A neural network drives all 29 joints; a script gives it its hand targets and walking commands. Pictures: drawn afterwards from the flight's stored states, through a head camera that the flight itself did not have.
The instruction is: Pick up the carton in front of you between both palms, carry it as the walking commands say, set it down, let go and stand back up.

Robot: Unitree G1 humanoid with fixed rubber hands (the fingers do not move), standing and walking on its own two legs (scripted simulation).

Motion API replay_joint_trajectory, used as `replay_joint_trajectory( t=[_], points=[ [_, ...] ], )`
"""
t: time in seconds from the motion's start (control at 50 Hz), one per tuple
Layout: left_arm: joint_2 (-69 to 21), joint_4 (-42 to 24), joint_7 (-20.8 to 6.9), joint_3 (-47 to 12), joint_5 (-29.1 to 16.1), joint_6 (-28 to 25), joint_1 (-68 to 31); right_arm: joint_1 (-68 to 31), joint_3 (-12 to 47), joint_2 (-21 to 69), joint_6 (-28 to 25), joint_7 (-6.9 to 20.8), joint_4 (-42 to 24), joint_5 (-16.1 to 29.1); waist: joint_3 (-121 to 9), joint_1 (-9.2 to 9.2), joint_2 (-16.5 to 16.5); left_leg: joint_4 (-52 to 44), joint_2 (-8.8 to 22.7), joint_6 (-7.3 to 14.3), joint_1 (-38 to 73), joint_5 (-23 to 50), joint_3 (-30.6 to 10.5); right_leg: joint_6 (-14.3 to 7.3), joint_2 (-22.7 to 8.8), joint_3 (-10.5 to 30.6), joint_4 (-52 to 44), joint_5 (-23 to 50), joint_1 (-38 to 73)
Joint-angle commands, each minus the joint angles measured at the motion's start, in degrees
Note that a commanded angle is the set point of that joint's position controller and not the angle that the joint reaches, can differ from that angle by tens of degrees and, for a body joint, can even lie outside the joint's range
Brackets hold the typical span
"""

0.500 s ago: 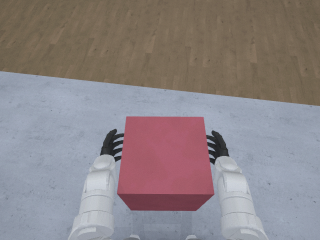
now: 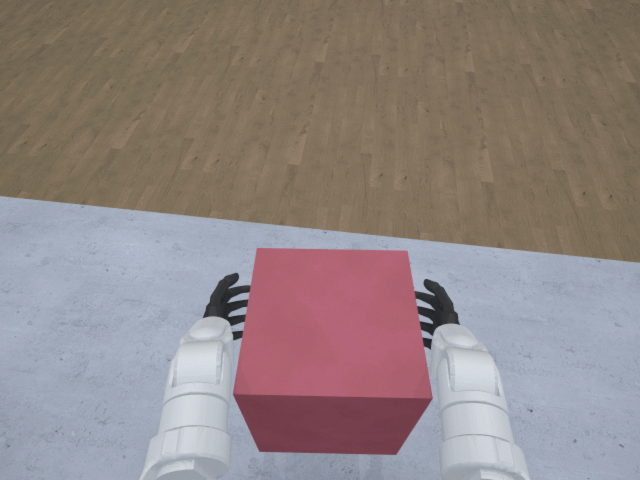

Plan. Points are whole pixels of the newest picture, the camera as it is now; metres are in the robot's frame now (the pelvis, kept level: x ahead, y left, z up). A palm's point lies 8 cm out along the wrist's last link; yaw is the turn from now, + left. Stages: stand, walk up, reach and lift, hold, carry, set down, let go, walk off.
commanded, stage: reach and lift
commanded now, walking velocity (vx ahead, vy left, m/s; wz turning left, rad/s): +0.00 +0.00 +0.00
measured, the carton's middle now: (329, 356) +0.31 +0.00 -0.05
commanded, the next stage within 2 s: hold in 0.76 s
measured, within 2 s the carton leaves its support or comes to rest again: neither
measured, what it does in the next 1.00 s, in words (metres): stands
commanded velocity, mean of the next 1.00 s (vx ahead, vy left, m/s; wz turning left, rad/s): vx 0.00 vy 0.00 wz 0.00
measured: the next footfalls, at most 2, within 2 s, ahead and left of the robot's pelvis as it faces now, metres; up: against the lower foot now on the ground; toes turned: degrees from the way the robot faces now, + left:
none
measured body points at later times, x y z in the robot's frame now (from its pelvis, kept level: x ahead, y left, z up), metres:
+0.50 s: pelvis +0.02 +0.00 +0.01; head +0.00 +0.00 +0.46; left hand +0.33 +0.15 +0.03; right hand +0.32 -0.15 +0.03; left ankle +0.03 +0.13 -0.74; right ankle +0.04 -0.13 -0.74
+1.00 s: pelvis +0.02 +0.00 +0.01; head -0.03 +0.00 +0.46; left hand +0.31 +0.15 +0.05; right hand +0.31 -0.15 +0.05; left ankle +0.03 +0.13 -0.74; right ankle +0.04 -0.13 -0.74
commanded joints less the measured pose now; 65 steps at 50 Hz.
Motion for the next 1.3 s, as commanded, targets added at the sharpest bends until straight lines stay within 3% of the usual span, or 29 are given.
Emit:
replay_joint_trajectory(
  t=[0.0,0.42,0.74,0.84,1.0,1.28],
  points=[
    [-54.7,1.3,-13.6,-31.4,-12.4,-1.4,-31.7,-33.3,31.9,54.5,-1.7,13.8,0.4,12.7,-15.1,0.09,-0.2,-5.9,-3.4,0.7,2.2,0.8,-0.1,-0.7,3.6,-0.1,-4.9,0.5,5.1],
    [-51.7,-6.7,-13.0,-34.4,-14.3,1.3,-21.4,-22.2,34.5,52.9,1.1,12.4,-7.0,14.5,-16.0,0.01,-0.3,-8.4,-4.4,-0.1,7.8,14.1,-0.5,0.1,4.1,0.5,-7.6,14.5,11.4],
    [-51.6,-10.2,-12.4,-36.0,-15.5,3.6,-20.5,-21.8,35.8,51.6,3.2,12.4,-10.5,15.6,-14.2,0.03,0.0,-9.7,-4.2,-0.4,9.2,13.7,-0.7,0.0,4.3,0.3,-8.6,12.9,11.5],
    [-51.5,-15.3,-11.8,-39.3,-17.6,5.8,-18.6,-20.3,39.8,51.6,5.3,12.1,-15.6,18.0,-16.7,0.33,0.2,-10.1,-4.0,-0.5,11.7,18.4,-1.0,0.2,4.4,0.6,-9.6,16.8,13.7],
    [-48.9,-12.5,-12.2,-35.4,-15.6,7.9,-20.9,-22.1,35.5,49.4,7.5,12.1,-12.7,15.8,-8.4,0.0,-0.1,-11.8,-3.8,0.0,8.0,5.4,-0.5,-0.3,3.9,0.3,-10.8,4.9,10.6],
    [-50.1,-10.1,-13.0,-35.1,-15.4,7.1,-26.0,-27.0,35.4,51.7,7.0,12.5,-10.0,15.7,-11.0,0.22,-0.3,-10.7,-3.7,0.4,7.2,3.4,-0.1,-0.3,3.5,0.1,-9.9,3.3,11.1]
  ],
)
